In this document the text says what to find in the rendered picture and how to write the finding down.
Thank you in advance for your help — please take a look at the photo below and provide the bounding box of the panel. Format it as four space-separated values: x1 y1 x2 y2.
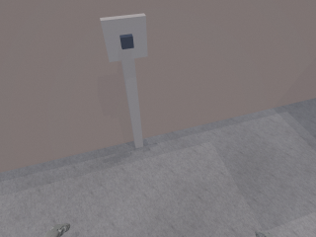
100 13 148 149

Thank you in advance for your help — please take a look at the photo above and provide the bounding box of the button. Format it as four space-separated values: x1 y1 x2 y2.
119 34 134 49

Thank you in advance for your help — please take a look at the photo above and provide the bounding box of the robot left hand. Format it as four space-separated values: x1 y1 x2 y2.
43 223 70 237

